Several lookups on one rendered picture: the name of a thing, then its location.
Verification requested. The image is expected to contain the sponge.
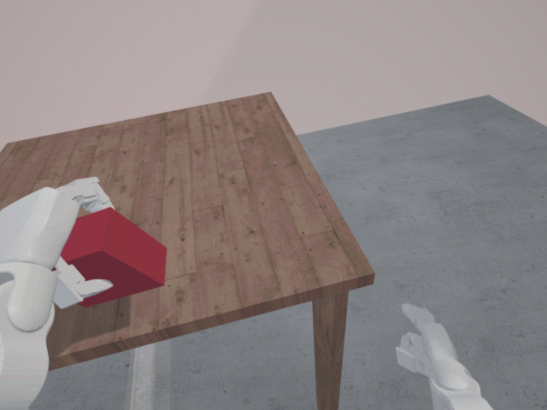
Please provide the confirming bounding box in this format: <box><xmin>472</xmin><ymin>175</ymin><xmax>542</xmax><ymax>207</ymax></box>
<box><xmin>51</xmin><ymin>207</ymin><xmax>167</xmax><ymax>308</ymax></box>

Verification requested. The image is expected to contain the left robot hand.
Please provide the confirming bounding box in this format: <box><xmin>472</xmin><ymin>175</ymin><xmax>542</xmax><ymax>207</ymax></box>
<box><xmin>0</xmin><ymin>177</ymin><xmax>115</xmax><ymax>308</ymax></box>

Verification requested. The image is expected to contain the table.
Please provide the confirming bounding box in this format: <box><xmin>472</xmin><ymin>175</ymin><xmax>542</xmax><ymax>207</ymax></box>
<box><xmin>0</xmin><ymin>92</ymin><xmax>375</xmax><ymax>410</ymax></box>

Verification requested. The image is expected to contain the left robot forearm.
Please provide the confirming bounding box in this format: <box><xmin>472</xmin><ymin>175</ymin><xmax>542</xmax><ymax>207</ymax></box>
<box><xmin>0</xmin><ymin>261</ymin><xmax>58</xmax><ymax>410</ymax></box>

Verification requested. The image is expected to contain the right robot hand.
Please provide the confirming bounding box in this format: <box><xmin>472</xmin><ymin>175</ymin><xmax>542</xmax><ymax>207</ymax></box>
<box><xmin>396</xmin><ymin>303</ymin><xmax>460</xmax><ymax>377</ymax></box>

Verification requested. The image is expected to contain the right robot forearm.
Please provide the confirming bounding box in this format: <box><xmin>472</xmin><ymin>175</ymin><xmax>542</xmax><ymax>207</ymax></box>
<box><xmin>428</xmin><ymin>359</ymin><xmax>493</xmax><ymax>410</ymax></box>

